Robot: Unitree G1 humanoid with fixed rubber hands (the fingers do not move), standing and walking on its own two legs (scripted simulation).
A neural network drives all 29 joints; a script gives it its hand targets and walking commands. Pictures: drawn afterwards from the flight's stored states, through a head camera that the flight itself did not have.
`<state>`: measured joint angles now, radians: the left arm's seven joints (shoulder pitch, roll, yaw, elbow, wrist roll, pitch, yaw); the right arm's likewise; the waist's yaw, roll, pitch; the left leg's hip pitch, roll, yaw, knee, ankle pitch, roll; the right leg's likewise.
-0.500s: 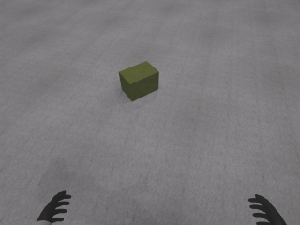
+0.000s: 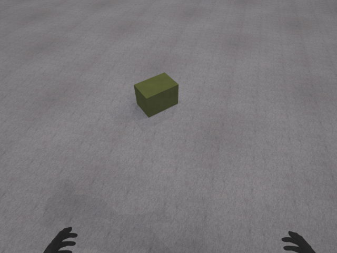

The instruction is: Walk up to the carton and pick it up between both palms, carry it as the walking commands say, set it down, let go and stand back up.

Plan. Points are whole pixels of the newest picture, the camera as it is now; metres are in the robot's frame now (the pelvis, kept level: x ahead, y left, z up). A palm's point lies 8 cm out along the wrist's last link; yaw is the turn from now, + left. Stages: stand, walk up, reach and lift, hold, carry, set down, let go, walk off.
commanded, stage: stand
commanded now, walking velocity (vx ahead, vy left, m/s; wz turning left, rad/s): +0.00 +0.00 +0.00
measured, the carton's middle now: (156, 94) +1.39 +0.16 -0.67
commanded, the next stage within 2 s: walk up in 1.20 s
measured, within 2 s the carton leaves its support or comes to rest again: neither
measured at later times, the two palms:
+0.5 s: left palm out of the picture +0.10 +0.31 -0.09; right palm out of the picture +0.10 -0.31 -0.10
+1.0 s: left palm out of the picture +0.10 +0.31 -0.09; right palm out of the picture +0.11 -0.31 -0.09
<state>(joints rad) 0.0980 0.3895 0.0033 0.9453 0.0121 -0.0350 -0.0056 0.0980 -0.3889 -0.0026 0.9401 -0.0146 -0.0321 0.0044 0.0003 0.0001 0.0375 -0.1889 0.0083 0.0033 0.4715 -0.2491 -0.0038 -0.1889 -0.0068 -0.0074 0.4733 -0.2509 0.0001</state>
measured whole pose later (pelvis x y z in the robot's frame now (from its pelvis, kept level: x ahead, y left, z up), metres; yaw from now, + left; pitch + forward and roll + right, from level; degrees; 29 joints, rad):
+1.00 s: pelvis +0.00 +0.00 +0.01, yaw +0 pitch -2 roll +0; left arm 0.09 0.40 0.00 1.06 0.01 -0.02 0.00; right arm 0.08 -0.40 0.00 1.06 -0.01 -0.02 0.00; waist 0.00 0.00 0.04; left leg -0.12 0.01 0.00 0.34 -0.19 -0.01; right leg -0.12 -0.01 -0.01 0.34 -0.19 0.00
